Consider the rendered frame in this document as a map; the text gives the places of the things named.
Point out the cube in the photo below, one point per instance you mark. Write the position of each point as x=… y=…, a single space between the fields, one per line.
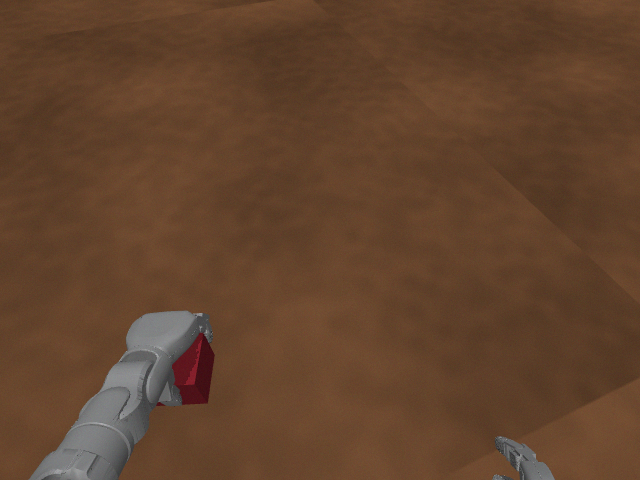
x=193 y=372

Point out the right robot hand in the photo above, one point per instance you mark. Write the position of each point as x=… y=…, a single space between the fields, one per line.
x=523 y=460

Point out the left robot arm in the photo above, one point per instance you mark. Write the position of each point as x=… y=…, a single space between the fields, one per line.
x=101 y=441

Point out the left robot hand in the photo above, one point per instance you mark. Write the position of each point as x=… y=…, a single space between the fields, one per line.
x=173 y=332

